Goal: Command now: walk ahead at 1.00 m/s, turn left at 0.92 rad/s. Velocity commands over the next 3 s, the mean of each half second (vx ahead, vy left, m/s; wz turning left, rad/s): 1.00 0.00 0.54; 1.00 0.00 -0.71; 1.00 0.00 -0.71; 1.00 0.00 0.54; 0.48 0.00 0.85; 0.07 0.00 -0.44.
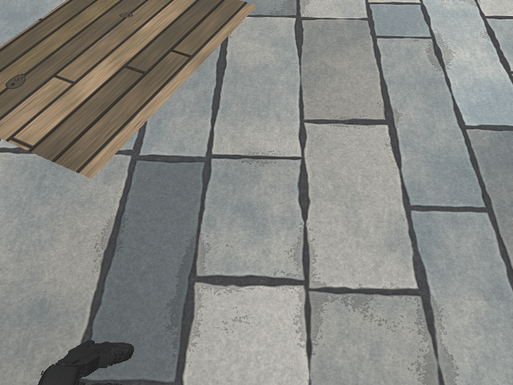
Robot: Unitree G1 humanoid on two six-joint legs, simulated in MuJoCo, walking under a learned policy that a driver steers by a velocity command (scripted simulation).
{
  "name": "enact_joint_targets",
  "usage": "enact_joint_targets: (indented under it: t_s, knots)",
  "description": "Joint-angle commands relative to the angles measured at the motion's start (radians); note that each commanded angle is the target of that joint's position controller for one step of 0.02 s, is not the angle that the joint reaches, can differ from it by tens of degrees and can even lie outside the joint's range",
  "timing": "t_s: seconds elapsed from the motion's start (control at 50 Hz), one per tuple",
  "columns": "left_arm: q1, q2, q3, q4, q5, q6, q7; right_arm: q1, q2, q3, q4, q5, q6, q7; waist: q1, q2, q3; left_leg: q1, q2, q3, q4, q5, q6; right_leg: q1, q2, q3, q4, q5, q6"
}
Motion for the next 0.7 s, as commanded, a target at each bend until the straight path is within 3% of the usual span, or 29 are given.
enact_joint_targets:
  t_s: [0.02,0.06,0.1,0.12,0.16,0.18,0.2,0.22,0.24,0.26,0.28,0.3,0.32,0.36,0.38,0.42,0.44,0.46,0.48,0.5,0.52,0.54,0.56,0.58,0.6,0.62,0.64,0.66,0.7]
  knots:
    - [0.274,0.125,0.066,0.031,0.008,0.009,0.003,-0.118,-0.056,0.008,-0.131,-0.021,-0.001,0.008,0.184,-0.069,-0.114,-0.587,0.134,0.061,0.246,0.112,-0.002,0.582,-0.344,0.484,-0.346,-0.247,-0.161]
    - [0.300,0.106,0.058,0.085,-0.006,0.000,0.005,-0.144,-0.015,0.015,-0.163,-0.040,0.032,0.037,0.133,-0.122,-0.043,-0.548,0.183,0.059,0.172,0.131,-0.015,0.456,-0.285,0.283,-0.370,-0.031,-0.130]
    - [0.291,0.078,0.050,0.121,-0.040,-0.018,-0.007,-0.212,0.008,0.024,-0.211,-0.041,0.063,0.050,0.095,-0.125,0.020,-0.528,0.213,0.077,0.047,0.155,-0.026,0.375,-0.250,0.114,-0.419,0.167,-0.102]
    - [0.277,0.082,0.050,0.126,-0.046,-0.025,-0.011,-0.254,0.013,0.031,-0.240,-0.043,0.068,0.058,0.087,-0.131,0.031,-0.516,0.207,0.108,-0.016,0.208,-0.030,0.348,-0.232,0.047,-0.445,0.229,-0.098]
    - [0.260,0.113,0.056,0.137,-0.051,-0.038,-0.008,-0.329,0.007,0.040,-0.286,-0.042,0.068,0.080,0.076,-0.131,0.048,-0.501,0.204,0.148,-0.151,0.339,-0.023,0.336,-0.209,-0.063,-0.475,0.330,-0.104]
    - [0.275,0.154,0.069,0.144,-0.042,-0.040,-0.004,-0.323,0.002,0.042,-0.283,-0.045,0.070,0.093,0.073,-0.124,0.030,-0.466,0.199,0.172,-0.157,0.387,-0.018,0.351,-0.218,-0.105,-0.468,0.385,-0.113]
    - [0.284,0.168,0.073,0.146,-0.039,-0.038,-0.001,-0.324,-0.020,0.039,-0.281,-0.040,0.072,0.100,0.069,-0.099,0.032,-0.462,0.197,0.185,-0.200,0.423,-0.005,0.380,-0.216,-0.141,-0.471,0.410,-0.108]
    - [0.321,0.173,0.074,0.160,-0.026,-0.045,0.003,-0.284,-0.057,0.019,-0.257,-0.048,0.078,0.100,0.061,-0.102,-0.011,-0.462,0.179,0.232,-0.097,0.527,0.021,0.476,-0.226,-0.171,-0.394,0.566,-0.110]
    - [0.399,0.136,0.064,0.199,-0.034,-0.053,0.013,-0.307,-0.053,0.017,-0.262,-0.061,0.074,0.102,0.063,-0.087,0.016,-0.602,0.230,0.136,-0.134,0.649,0.052,0.614,-0.250,-0.169,-0.365,0.510,-0.077]
    - [0.444,0.106,0.051,0.217,-0.025,-0.055,0.013,-0.382,-0.045,0.024,-0.269,-0.054,0.051,0.095,0.107,-0.059,0.074,-0.667,0.190,0.163,-0.255,0.677,0.063,0.637,-0.195,-0.185,-0.368,0.379,-0.070]
    - [0.472,0.114,0.046,0.240,-0.016,-0.056,0.019,-0.457,-0.016,0.041,-0.275,-0.068,0.023,0.102,0.114,-0.027,0.134,-0.597,0.180,0.143,-0.419,0.786,0.066,0.573,-0.186,-0.208,-0.394,0.278,-0.052]
    - [0.465,0.126,0.046,0.238,-0.017,-0.053,0.016,-0.495,0.008,0.052,-0.267,-0.067,0.009,0.109,0.127,0.017,0.165,-0.446,0.134,0.206,-0.553,0.888,0.064,0.455,-0.171,-0.245,-0.432,0.226,-0.064]
    - [0.465,0.141,0.045,0.240,-0.031,-0.041,0.017,-0.521,0.013,0.056,-0.250,-0.077,0.010,0.108,0.142,0.013,0.160,-0.314,0.103,0.242,-0.600,0.915,0.048,0.402,-0.175,-0.241,-0.430,0.259,-0.095]
    - [0.483,0.193,0.045,0.263,-0.040,-0.021,0.028,-0.465,-0.015,0.050,-0.209,-0.089,0.014,0.082,0.121,-0.034,0.124,-0.237,0.072,0.260,-0.663,0.840,0.034,0.509,-0.187,-0.226,-0.267,0.541,-0.132]
    - [0.510,0.194,0.040,0.286,-0.039,-0.002,0.032,-0.404,-0.032,0.046,-0.174,-0.094,0.011,0.061,0.103,-0.043,0.087,-0.166,0.065,0.269,-0.686,0.783,0.035,0.548,-0.184,-0.200,-0.105,0.645,-0.140]
    - [0.525,0.181,0.039,0.327,-0.020,0.041,0.048,-0.095,-0.079,0.027,-0.052,-0.093,0.006,0.022,-0.026,-0.085,-0.049,0.136,0.141,0.226,-0.738,0.740,0.048,0.513,-0.196,-0.105,0.386,0.759,-0.162]
    - [0.445,0.214,0.060,0.316,-0.040,0.045,0.039,0.057,-0.129,0.000,-0.003,-0.093,0.001,0.009,-0.139,-0.014,-0.130,0.394,0.195,0.173,-0.819,0.791,0.065,0.327,-0.089,-0.112,0.805,0.493,-0.140]
    - [0.422,0.109,0.054,0.289,-0.050,0.034,0.029,0.064,-0.214,-0.009,0.017,-0.114,-0.011,0.011,-0.077,0.118,-0.098,0.608,0.340,0.067,-0.599,1.000,0.078,-0.108,0.051,-0.008,1.218,-0.550,-0.148]
    - [0.530,0.021,0.028,0.227,-0.103,0.000,0.032,0.140,-0.229,-0.006,0.001,-0.093,-0.023,0.014,-0.001,0.175,-0.324,0.852,0.527,-0.048,-0.295,1.512,0.070,-0.285,0.015,0.200,1.229,-0.552,-0.170]
    - [0.493,0.086,0.041,0.229,-0.118,0.003,0.041,0.146,-0.193,-0.020,0.017,-0.067,-0.013,0.014,-0.038,0.058,-0.392,0.834,0.572,-0.164,-0.463,1.027,0.123,-0.401,-0.022,0.130,1.133,-0.387,-0.148]
    - [0.406,0.084,0.036,0.219,-0.078,0.017,0.044,0.107,-0.155,-0.017,0.036,-0.058,-0.016,0.010,-0.019,0.043,-0.264,0.616,0.547,-0.207,-0.660,0.565,0.134,-0.432,-0.051,0.066,1.058,-0.307,-0.127]
    - [0.346,0.095,0.038,0.237,-0.034,0.038,0.028,-0.016,-0.081,-0.001,0.016,-0.066,-0.023,0.008,0.015,-0.039,-0.128,0.382,0.460,-0.143,-0.799,0.258,0.096,-0.362,-0.087,0.050,0.991,-0.240,-0.132]
    - [0.385,0.068,0.044,0.233,-0.016,0.049,0.013,-0.061,-0.065,0.009,0.012,-0.057,-0.043,0.004,0.082,0.040,-0.085,0.221,0.507,-0.131,-0.795,0.266,0.096,-0.294,-0.118,0.076,0.900,-0.135,-0.126]
    - [0.349,0.045,0.042,0.228,-0.018,0.066,-0.009,-0.068,-0.018,0.022,0.025,-0.043,-0.056,0.002,0.125,0.006,0.029,0.015,0.481,-0.043,-0.852,0.318,0.074,-0.223,-0.156,0.078,0.786,-0.101,-0.101]
    - [0.271,0.001,0.037,0.192,-0.013,0.082,-0.028,-0.092,-0.009,0.024,0.044,-0.034,-0.069,-0.002,0.154,0.021,0.114,-0.152,0.457,0.009,-0.908,0.242,0.060,-0.177,-0.180,0.096,0.673,-0.058,-0.069]
    - [0.239,-0.017,0.029,0.181,-0.017,0.085,-0.040,-0.127,-0.008,0.024,0.040,-0.040,-0.083,-0.003,0.173,0.021,0.128,-0.220,0.419,0.066,-0.940,0.235,0.045,-0.133,-0.183,0.084,0.610,0.010,-0.059]
    - [0.210,-0.019,0.028,0.152,-0.022,0.079,-0.049,-0.168,-0.010,0.024,0.029,-0.040,-0.097,-0.004,0.199,0.056,0.148,-0.226,0.402,0.157,-0.945,0.350,0.024,-0.133,-0.187,0.075,0.502,0.092,-0.073]
    - [0.175,-0.025,0.022,0.141,-0.029,0.072,-0.054,-0.180,0.001,0.025,0.028,-0.034,-0.104,0.000,0.196,0.061,0.142,-0.221,0.368,0.242,-0.944,0.421,-0.001,-0.094,-0.186,0.050,0.377,0.165,-0.095]
    - [0.122,0.006,0.030,0.126,-0.038,0.068,-0.064,-0.176,-0.033,0.016,0.020,-0.027,-0.104,0.001,0.183,0.035,0.130,-0.133,0.341,0.342,-0.975,0.524,-0.021,-0.031,-0.132,-0.039,0.227,0.211,-0.146]
Next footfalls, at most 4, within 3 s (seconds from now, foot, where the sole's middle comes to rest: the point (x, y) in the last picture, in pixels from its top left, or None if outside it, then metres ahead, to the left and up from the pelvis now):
0.44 left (195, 377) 0.54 0.16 -0.89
0.82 right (227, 243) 0.97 0.05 -0.89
1.26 left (206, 144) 1.43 0.10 -0.89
1.68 right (298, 100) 1.65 -0.29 -0.89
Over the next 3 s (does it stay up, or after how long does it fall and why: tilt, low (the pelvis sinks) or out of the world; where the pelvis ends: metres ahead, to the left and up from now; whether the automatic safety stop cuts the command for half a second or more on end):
stays up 2.22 -0.29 -0.11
